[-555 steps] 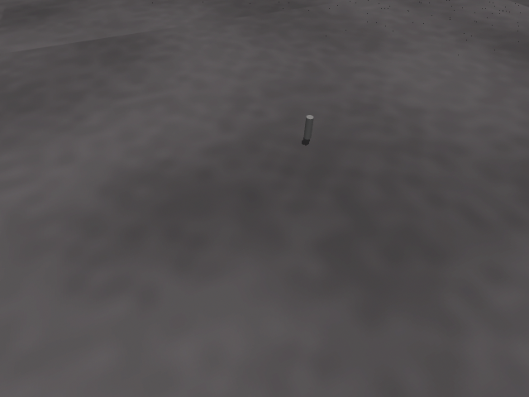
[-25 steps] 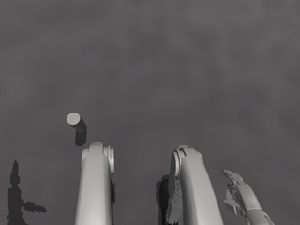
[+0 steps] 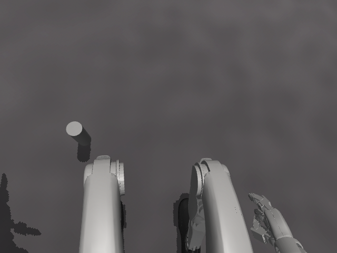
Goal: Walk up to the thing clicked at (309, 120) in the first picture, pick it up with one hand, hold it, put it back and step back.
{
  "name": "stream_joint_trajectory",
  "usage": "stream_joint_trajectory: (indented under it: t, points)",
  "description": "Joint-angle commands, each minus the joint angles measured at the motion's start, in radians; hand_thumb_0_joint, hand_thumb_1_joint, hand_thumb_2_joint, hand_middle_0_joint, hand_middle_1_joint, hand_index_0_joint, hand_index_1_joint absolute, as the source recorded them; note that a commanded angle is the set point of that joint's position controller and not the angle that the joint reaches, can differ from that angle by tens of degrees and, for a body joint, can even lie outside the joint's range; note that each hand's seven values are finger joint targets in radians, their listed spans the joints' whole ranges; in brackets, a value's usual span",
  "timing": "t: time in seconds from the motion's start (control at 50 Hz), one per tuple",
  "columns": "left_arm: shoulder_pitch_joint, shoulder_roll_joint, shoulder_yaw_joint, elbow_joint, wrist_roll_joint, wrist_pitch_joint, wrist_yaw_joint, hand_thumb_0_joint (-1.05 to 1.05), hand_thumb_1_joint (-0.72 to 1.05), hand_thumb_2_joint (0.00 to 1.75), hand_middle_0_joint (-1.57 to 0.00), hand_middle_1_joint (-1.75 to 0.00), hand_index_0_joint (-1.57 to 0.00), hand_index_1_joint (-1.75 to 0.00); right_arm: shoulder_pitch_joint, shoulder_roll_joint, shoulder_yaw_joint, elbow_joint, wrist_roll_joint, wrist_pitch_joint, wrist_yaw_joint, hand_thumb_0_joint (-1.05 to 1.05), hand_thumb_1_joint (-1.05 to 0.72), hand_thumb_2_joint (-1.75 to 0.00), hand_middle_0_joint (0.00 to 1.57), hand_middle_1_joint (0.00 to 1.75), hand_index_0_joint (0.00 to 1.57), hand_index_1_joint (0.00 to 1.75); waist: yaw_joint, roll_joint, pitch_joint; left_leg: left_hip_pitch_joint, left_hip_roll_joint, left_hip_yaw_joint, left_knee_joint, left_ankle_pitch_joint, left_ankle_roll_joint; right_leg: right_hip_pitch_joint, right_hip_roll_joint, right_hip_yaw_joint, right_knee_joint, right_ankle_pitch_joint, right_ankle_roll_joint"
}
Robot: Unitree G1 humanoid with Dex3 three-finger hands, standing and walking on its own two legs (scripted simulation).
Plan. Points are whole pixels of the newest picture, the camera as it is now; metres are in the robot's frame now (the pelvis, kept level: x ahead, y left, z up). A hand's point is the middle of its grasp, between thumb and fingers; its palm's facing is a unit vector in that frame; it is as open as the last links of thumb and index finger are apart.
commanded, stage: go down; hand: left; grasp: from the side
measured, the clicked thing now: (80, 134) +0.42 +0.28 -0.32
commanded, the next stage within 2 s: approach in 0.18 s
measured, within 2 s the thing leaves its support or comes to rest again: neither
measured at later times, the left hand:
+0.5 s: hand out of the picture +0.33 +0.45 -0.03, palm faces +0.28 -0.96 -0.05, open 17.7 cm
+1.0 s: hand (46, 144) +0.37 +0.35 -0.24, palm faces +0.17 -0.98 +0.04, open 17.6 cm
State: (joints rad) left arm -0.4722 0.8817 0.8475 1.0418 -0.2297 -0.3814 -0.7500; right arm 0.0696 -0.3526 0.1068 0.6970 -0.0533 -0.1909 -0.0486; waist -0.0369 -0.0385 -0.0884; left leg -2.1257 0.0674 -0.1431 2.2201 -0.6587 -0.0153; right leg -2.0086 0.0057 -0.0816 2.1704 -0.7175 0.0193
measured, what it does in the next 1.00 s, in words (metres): lowers itself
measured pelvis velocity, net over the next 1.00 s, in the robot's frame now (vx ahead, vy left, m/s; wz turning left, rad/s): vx -0.01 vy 0.01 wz -0.13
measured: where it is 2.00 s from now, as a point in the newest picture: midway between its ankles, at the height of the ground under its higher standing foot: (151, 240)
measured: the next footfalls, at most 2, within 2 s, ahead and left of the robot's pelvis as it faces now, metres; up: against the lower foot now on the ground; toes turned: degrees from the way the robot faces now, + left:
none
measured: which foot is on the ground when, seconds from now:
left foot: down 0.00-1.00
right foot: down 0.00-1.00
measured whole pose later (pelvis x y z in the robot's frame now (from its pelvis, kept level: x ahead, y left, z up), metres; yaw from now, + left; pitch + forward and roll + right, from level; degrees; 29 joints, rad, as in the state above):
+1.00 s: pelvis -0.01 +0.01 -0.10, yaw -7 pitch +17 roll -13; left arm -0.49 0.87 0.77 1.36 -0.29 -0.87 -0.65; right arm -0.16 -0.37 0.37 0.64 -0.25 -0.12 0.03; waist -0.15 -0.23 0.18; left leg -2.25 0.07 -0.31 2.61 -0.70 -0.02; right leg -2.09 0.08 -0.18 2.45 -0.71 0.05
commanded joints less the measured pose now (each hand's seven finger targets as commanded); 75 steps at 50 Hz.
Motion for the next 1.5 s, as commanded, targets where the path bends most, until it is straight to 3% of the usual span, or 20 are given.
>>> stream_joint_trajectory:
  t: [0.0, 0.06, 0.12, 0.2, 0.26, 0.32, 0.46, 0.56, 0.64, 0.7, 0.74, 0.76, 0.82, 0.86, 0.92, 1.02, 1.16, 1.26, 1.38, 1.48]
  points:
    - [-0.138, 0.426, 0.083, -0.181, -0.042, -0.064, -0.001, 0.0, -0.56, 0.08, -0.04, -0.06, -0.03, -0.07, 0.098, -0.237, -0.087, -0.059, 0.01, -0.025, -0.023, 0.0, -0.93, -0.91, 0.2, 0.3, 0.2, 0.3, 0.043, 0.275, -0.587, 0.534, -0.006, 0.041, -0.295, 0.092, 0.027, 0.177, 0.032, -0.039, -0.202, 0.127, -0.06]
    - [-0.142, 0.466, 0.105, -0.19, -0.044, -0.065, -0.003, 0.0, -0.57, 0.08, -0.04, -0.06, -0.03, -0.07, 0.103, -0.236, -0.081, -0.059, 0.009, -0.025, -0.021, 0.0, -0.93, -0.91, 0.2, 0.3, 0.2, 0.3, 0.054, 0.264, -0.606, 0.519, -0.01, 0.052, -0.274, 0.117, 0.031, 0.197, 0.033, -0.035, -0.199, 0.139, -0.059]
    - [-0.139, 0.452, 0.094, -0.164, -0.05, -0.065, -0.012, 0.0, -0.58, 0.08, -0.04, -0.06, -0.03, -0.07, 0.097, -0.236, -0.078, -0.061, 0.006, -0.023, -0.02, 0.0, -0.92, -0.91, 0.2, 0.3, 0.2, 0.3, 0.04, 0.238, -0.586, 0.484, -0.011, 0.062, -0.254, 0.111, 0.035, 0.208, 0.036, -0.034, -0.211, 0.129, -0.056]
    - [-0.145, 0.481, 0.109, -0.174, -0.051, -0.067, -0.014, 0.0, -0.58, 0.08, -0.05, -0.05, -0.03, -0.07, 0.099, -0.239, -0.075, -0.06, 0.004, -0.025, -0.02, 0.0, -0.93, -0.91, 0.2, 0.3, 0.2, 0.3, 0.048, 0.251, -0.61, 0.49, -0.011, 0.063, -0.244, 0.125, 0.034, 0.218, 0.037, -0.034, -0.2, 0.139, -0.057]
    - [-0.134, 0.457, 0.1, -0.161, -0.053, -0.069, -0.019, 0.0, -0.57, 0.13, -0.07, -0.1, -0.03, -0.14, 0.093, -0.242, -0.072, -0.061, 0.003, -0.021, -0.018, 0.0, -0.93, -0.91, 0.2, 0.3, 0.2, 0.3, 0.043, 0.252, -0.588, 0.492, -0.01, 0.055, -0.246, 0.116, 0.033, 0.195, 0.04, -0.043, -0.192, 0.134, -0.057]
    - [-0.138, 0.448, 0.102, -0.137, -0.066, -0.084, -0.026, 0.0, -0.61, 0.04, -0.08, -0.08, -0.05, -0.1, 0.076, -0.245, -0.065, -0.063, 0.001, -0.023, -0.016, 0.0, -0.91, -0.91, 0.2, 0.3, 0.2, 0.3, 0.03, 0.239, -0.546, 0.458, -0.009, 0.05, -0.229, 0.098, 0.033, 0.172, 0.042, -0.049, -0.178, 0.119, -0.056]
    - [-0.165, 0.343, 0.064, 0.008, -0.132, -0.205, -0.057, 0.0, -0.61, 0.04, -0.08, -0.08, -0.06, -0.1, 0.034, -0.258, -0.03, -0.068, -0.022, -0.046, -0.007, 0.0, -0.91, -0.91, 0.2, 0.3, 0.2, 0.3, -0.033, 0.172, -0.456, 0.374, -0.004, 0.031, -0.146, 0.057, 0.03, 0.126, 0.056, -0.08, -0.127, 0.091, -0.053]
    - [-0.201, 0.358, 0.045, 0.058, -0.13, -0.299, -0.045, 0.0, -0.61, 0.03, -0.08, -0.08, -0.06, -0.1, -0.005, -0.279, 0.005, -0.077, -0.055, -0.042, 0.003, 0.0, -0.91, -0.9, 0.2, 0.3, 0.2, 0.3, -0.037, 0.19, -0.472, 0.371, 0.003, 0.024, -0.08, 0.08, 0.022, 0.125, 0.065, -0.097, -0.075, 0.111, -0.053]
    - [-0.204, 0.43, 0.067, 0.087, -0.101, -0.361, -0.012, 0.0, -0.61, 0.04, -0.08, -0.09, -0.06, -0.1, -0.045, -0.299, 0.037, -0.074, -0.09, -0.019, 0.013, 0.0, -0.91, -0.9, 0.2, 0.3, 0.2, 0.3, -0.029, 0.27, -0.459, 0.394, 0.016, 0.012, -0.054, 0.067, 0.011, 0.103, 0.074, -0.114, -0.022, 0.104, -0.055]
    - [-0.194, 0.44, 0.067, 0.066, -0.081, -0.406, 0.01, 0.0, -0.61, 0.05, -0.07, -0.09, -0.05, -0.11, -0.067, -0.312, 0.063, -0.077, -0.124, 0.003, 0.02, 0.0, -0.91, -0.91, 0.2, 0.3, 0.2, 0.3, -0.038, 0.334, -0.478, 0.438, 0.021, 0.006, -0.022, 0.151, -0.001, 0.133, 0.077, -0.126, 0.015, 0.173, -0.053]
    - [-0.188, 0.425, 0.064, 0.07, -0.082, -0.438, 0.025, 0.0, -0.61, 0.04, -0.08, -0.1, -0.06, -0.11, -0.089, -0.319, 0.078, -0.08, -0.14, 0.02, 0.028, 0.0, -0.92, -0.91, 0.2, 0.3, 0.2, 0.3, -0.046, 0.363, -0.476, 0.452, 0.028, -0.009, -0.008, 0.165, -0.005, 0.126, 0.08, -0.14, 0.038, 0.185, -0.052]
    - [-0.166, 0.38, 0.034, 0.101, -0.083, -0.448, 0.028, 0.0, -0.61, 0.05, -0.07, -0.1, -0.06, -0.11, -0.104, -0.325, 0.086, -0.084, -0.145, 0.027, 0.033, 0.0, -0.92, -0.91, 0.2, 0.3, 0.2, 0.3, -0.067, 0.361, -0.46, 0.461, 0.03, -0.02, 0.0, 0.161, -0.007, 0.11, 0.082, -0.149, 0.048, 0.178, -0.052]
    - [-0.149, 0.314, -0.008, 0.121, -0.086, -0.49, 0.05, 0.0, -0.61, 0.05, -0.08, -0.11, -0.06, -0.12, -0.141, -0.328, 0.106, -0.084, -0.165, 0.041, 0.039, 0.0, -0.92, -0.91, 0.2, 0.3, 0.2, 0.3, -0.088, 0.361, -0.413, 0.434, 0.035, -0.03, 0.022, 0.133, -0.01, 0.104, 0.087, -0.167, 0.065, 0.174, -0.05]
    - [-0.141, 0.316, -0.018, 0.153, -0.084, -0.517, 0.071, 0.0, -0.61, 0.06, -0.07, -0.11, -0.05, -0.12, -0.165, -0.331, 0.122, -0.089, -0.175, 0.05, 0.046, 0.0, -0.92, -0.91, 0.2, 0.3, 0.2, 0.3, -0.09, 0.327, -0.379, 0.386, 0.035, -0.031, 0.048, 0.104, -0.005, 0.112, 0.091, -0.173, 0.068, 0.159, -0.046]
    - [-0.14, 0.271, -0.053, 0.181, -0.088, -0.564, 0.106, 0.0, -0.61, 0.03, -0.06, -0.1, -0.06, -0.11, -0.196, -0.336, 0.15, -0.096, -0.19, 0.063, 0.053, 0.0, -0.93, -0.91, 0.2, 0.3, 0.2, 0.3, -0.121, 0.298, -0.35, 0.366, 0.038, -0.048, 0.079, 0.099, -0.005, 0.119, 0.096, -0.189, 0.082, 0.165, -0.042]
    - [-0.138, 0.251, -0.061, 0.19, -0.083, -0.648, 0.197, 0.0, -0.61, 0.02, -0.07, -0.1, -0.07, -0.1, -0.229, -0.349, 0.191, -0.112, -0.222, 0.084, 0.07, 0.0, -0.94, -0.91, 0.2, 0.3, 0.2, 0.3, -0.132, 0.314, -0.313, 0.348, 0.04, -0.07, 0.109, 0.104, -0.012, 0.142, 0.102, -0.214, 0.11, 0.186, -0.04]
    - [-0.118, 0.183, -0.106, 0.138, -0.043, -0.713, 0.325, 0.0, -0.61, 0.02, -0.07, -0.09, -0.07, -0.09, -0.23, -0.356, 0.197, -0.116, -0.256, 0.109, 0.099, 0.0, -0.94, -0.91, 0.2, 0.3, 0.2, 0.3, -0.143, 0.365, -0.286, 0.351, 0.037, -0.076, 0.123, 0.125, -0.022, 0.158, 0.104, -0.233, 0.124, 0.234, -0.037]
    - [-0.108, 0.06, -0.212, 0.135, -0.029, -0.723, 0.368, 0.0, -0.61, 0.02, -0.06, -0.08, -0.07, -0.07, -0.241, -0.363, 0.185, -0.121, -0.257, 0.118, 0.118, 0.0, -0.93, -0.91, 0.2, 0.3, 0.2, 0.3, -0.183, 0.335, -0.223, 0.325, 0.032, -0.094, 0.116, 0.085, -0.024, 0.124, 0.104, -0.255, 0.125, 0.22, -0.034]
    - [-0.101, 0.033, -0.231, 0.139, -0.038, -0.754, 0.427, 0.0, -0.58, 0.03, -0.05, -0.07, -0.06, -0.06, -0.253, -0.361, 0.201, -0.142, -0.26, 0.13, 0.137, 0.0, -0.92, -0.9, 0.2, 0.3, 0.2, 0.3, -0.189, 0.274, -0.212, 0.287, 0.028, -0.11, 0.129, 0.042, -0.016, 0.145, 0.114, -0.268, 0.122, 0.192, -0.03]
    - [-0.133, 0.035, -0.254, 0.163, -0.006, -0.783, 0.488, 0.0, -0.56, 0.07, -0.04, -0.07, -0.05, -0.06, -0.262, -0.36, 0.211, -0.15, -0.27, 0.142, 0.147, 0.0, -0.91, -0.9, 0.2, 0.3, 0.2, 0.3, -0.201, 0.285, -0.151, 0.27, 0.031, -0.126, 0.117, 0.003, -0.019, 0.112, 0.115, -0.272, 0.132, 0.165, -0.031]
